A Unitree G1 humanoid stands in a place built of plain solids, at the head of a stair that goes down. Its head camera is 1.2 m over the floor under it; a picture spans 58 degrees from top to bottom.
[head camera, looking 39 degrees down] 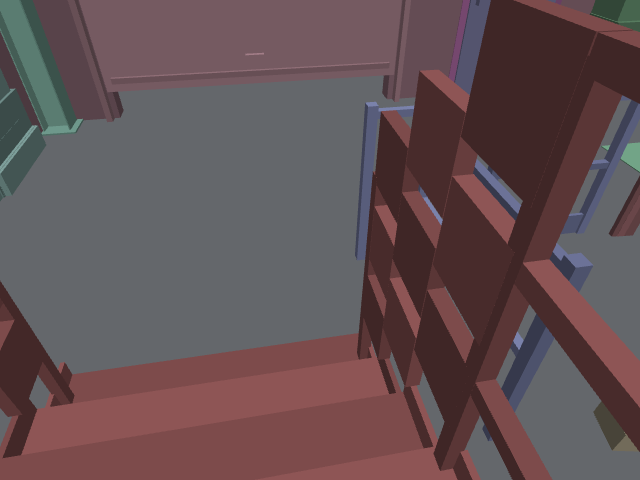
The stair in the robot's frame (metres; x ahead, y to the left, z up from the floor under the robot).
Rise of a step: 0.18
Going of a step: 0.28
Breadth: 1.40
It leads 10 degrees to the left of straight ahead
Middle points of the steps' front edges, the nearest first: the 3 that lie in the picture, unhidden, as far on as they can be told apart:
0.73 0.37 -0.18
1.01 0.42 -0.36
1.29 0.47 -0.54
